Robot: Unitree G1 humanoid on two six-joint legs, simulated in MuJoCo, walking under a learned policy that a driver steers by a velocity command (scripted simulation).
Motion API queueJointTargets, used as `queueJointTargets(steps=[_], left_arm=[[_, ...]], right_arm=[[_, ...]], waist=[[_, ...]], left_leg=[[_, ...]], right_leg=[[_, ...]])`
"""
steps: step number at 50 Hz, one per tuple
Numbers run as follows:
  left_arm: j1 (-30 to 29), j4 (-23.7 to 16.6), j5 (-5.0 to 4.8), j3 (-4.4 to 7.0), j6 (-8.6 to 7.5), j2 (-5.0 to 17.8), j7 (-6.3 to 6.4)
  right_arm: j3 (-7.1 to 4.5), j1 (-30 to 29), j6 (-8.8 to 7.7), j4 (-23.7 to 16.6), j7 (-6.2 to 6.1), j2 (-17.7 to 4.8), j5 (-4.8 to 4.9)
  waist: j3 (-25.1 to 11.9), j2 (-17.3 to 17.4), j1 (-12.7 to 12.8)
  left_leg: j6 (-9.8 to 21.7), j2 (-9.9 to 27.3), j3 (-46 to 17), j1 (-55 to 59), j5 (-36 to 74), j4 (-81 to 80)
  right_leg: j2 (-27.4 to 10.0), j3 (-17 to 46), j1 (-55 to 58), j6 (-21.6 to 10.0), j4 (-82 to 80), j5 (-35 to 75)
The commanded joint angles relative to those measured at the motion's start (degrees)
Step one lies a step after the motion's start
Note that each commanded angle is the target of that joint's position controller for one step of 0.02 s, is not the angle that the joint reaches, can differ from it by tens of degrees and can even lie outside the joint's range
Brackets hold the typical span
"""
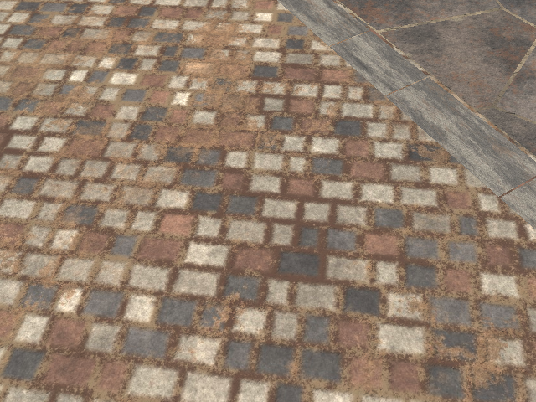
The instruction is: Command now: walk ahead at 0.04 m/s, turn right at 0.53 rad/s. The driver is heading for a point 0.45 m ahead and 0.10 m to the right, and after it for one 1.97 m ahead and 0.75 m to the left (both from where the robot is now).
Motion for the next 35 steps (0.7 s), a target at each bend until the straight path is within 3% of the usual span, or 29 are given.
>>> queueJointTargets(steps=[1,2,3,4,5,6,9,15,19,22,23,24,25,26,27,28,29,32,35], left_arm=[[7.64,-2.45,0.56,3.89,-0.78,12.83,1.11],[7.69,-3.42,1.71,4.38,-1.17,17.42,1.46],[8.72,-3.8,2.21,3.58,-2.4,14.1,0.88],[6.43,-4.0,1.95,3.22,-3.41,13.18,0.86],[3.17,-4.55,0.93,3.09,-3.82,12.13,1.2],[0.91,-5.07,-0.13,2.46,-3.68,10.27,1.57],[0.39,-5.78,0.38,2.02,-3.21,9.83,2.3],[0.69,-6.33,0.2,2.48,-2.43,11.71,2.98],[0.7,-6.56,-0.11,2.1,-2.42,11.14,2.44],[0.35,-6.43,0.18,1.1,-2.66,9.51,2.43],[0.9,-6.24,0.39,0.46,-2.77,7.95,2.55],[1.19,-6.27,0.65,-0.64,-3.14,4.67,2.58],[1.22,-7.83,0.2,-1.55,-3.93,1.22,2.32],[-2.07,-10.03,-0.69,-0.45,-4.98,5.98,2.37],[-1.59,-9.13,-1.07,0.53,-5.58,9.42,2.2],[-0.2,-7.81,-0.67,0.75,-5.84,9.44,1.85],[-0.02,-7.4,-0.1,0.73,-6.15,8.82,1.57],[-3.43,-8.16,0.51,-0.18,-7.2,5.24,0.58],[-7.36,-9.65,0.21,-1.35,-7.56,2.24,0.11]], right_arm=[[-1.45,2.2,-0.09,-2.09,0.32,-5.48,-1.16],[-0.75,-1.21,-0.49,-5.51,0.48,-3.48,-2.51],[-1.42,-4.75,-0.67,-5.64,0.69,-5.98,-2.0],[-1.69,-5.14,-0.62,-5.64,0.79,-6.44,-0.39],[-1.79,-3.99,-0.5,-4.52,0.27,-6.07,-0.19],[-2.17,-3.94,-0.34,-4.22,-0.23,-7.2,-0.73],[-2.22,-2.3,-0.36,-4.0,-0.38,-6.28,-0.72],[-1.56,-4.38,-0.52,-4.65,-0.09,-5.09,-0.46],[-1.74,-5.05,-1.84,-5.43,1.29,-6.04,0.37],[-1.84,-0.2,-3.92,-3.87,2.45,-5.77,0.72],[-1.91,2.31,-4.53,-2.77,2.59,-5.56,0.43],[-2.22,7.2,-5.06,-1.47,2.48,-7.09,-0.48],[-3.01,11.98,-5.11,-0.26,2.17,-12.07,-1.79],[-3.57,12.6,-5.71,-0.02,2.79,-13.64,-2.5],[-2.67,9.56,-6.18,-1.09,2.62,-10.18,-1.52],[-2.02,7.96,-6.27,-1.5,2.28,-7.87,-0.55],[-1.69,7.69,-6.14,-1.66,2.03,-7.08,-0.1],[-1.17,10.67,-6.06,-0.76,1.64,-6.65,-0.32],[-1.17,13.04,-5.74,-0.06,1.55,-7.46,0.07]], waist=[[-8.73,-9.01,1.21],[-9.41,-19.94,0.86],[-13.45,-10.47,3.85],[-11.78,-8.21,2.41],[-10.46,-5.56,0.77],[-9.26,-5.42,0.04],[-10.21,-6.57,-1.26],[-8.66,-8.21,0.33],[-6.33,-10.33,1.34],[-6.04,-9.96,-1.12],[-6.09,-8.48,-2.27],[-7.68,-3.77,-3.71],[-7.55,8.95,-3.15],[-1.58,13.07,-4.26],[2.29,9.04,-3.05],[2.97,8.64,-2.06],[2.42,8.35,-1.88],[1.54,6.89,-3.42],[1.2,6.7,-5.24]], left_leg=[[-0.34,5.4,-2.57,-5.5,4.18,17.6],[-4.62,-3.79,-5.35,-23.49,-24.63,31.64],[-4.23,-3.72,-15.17,-25.22,-25.83,40.67],[-3.19,-2.98,-17.05,-26.63,-20.89,42.3],[-2.82,-2.15,-18.0,-27.25,-16.18,40.8],[-2.9,-1.69,-18.59,-27.18,-13.13,38.98],[-3.54,-3.55,-18.46,-22.41,-7.68,36.71],[-4.91,-5.11,-19.66,-17.48,-5.08,21.24],[-3.24,-6.22,-19.07,-12.0,-6.09,12.2],[-0.69,-6.16,-16.79,-2.11,-1.77,1.3],[0.48,-5.54,-16.51,3.36,0.22,-3.05],[2.81,1.15,-23.26,11.54,-3.1,-5.75],[8.93,11.68,-40.44,17.12,-15.42,-11.6],[15.99,18.56,-55.68,13.4,-24.81,-16.8],[15.78,17.33,-52.1,11.89,-27.41,-16.87],[13.38,13.96,-46.54,12.38,-24.61,-16.73],[11.69,12.05,-42.49,13.17,-20.89,-17.0],[10.59,8.8,-33.01,11.97,-5.8,-18.7],[10.27,6.69,-26.26,10.19,3.54,-18.98]], right_leg=[[-7.52,13.75,16.21,-7.18,-11.96,31.78],[-19.38,30.99,23.23,-19.16,-11.48,46.11],[-18.64,29.22,22.88,-21.36,-12.01,43.63],[-15.38,23.88,21.61,-18.39,-12.34,39.79],[-12.33,20.66,20.05,-15.06,-12.23,34.72],[-11.39,19.59,18.28,-13.37,-12.7,32.44],[-9.1,18.07,14.97,-13.22,-13.3,32.58],[-7.86,21.83,12.5,-12.88,-13.3,21.36],[-6.1,27.93,6.81,-12.65,-17.35,-10.77],[-4.35,28.51,3.62,-10.73,-14.69,-16.96],[-2.29,27.51,1.14,-9.07,-12.2,-18.15],[1.02,23.8,-4.73,-6.26,-3.69,-20.01],[9.47,12.2,-16.02,-2.59,12.03,-20.83],[8.21,13.27,-26.02,-2.07,21.25,-22.62],[5.31,15.31,-28.62,-2.11,25.44,-17.46],[4.3,14.46,-29.28,-1.7,26.41,-12.77],[3.13,12.77,-29.54,-1.25,25.98,-9.15],[0.3,7.06,-26.56,0.58,22.32,0.63],[-0.06,3.6,-21.49,1.74,12.26,5.42]])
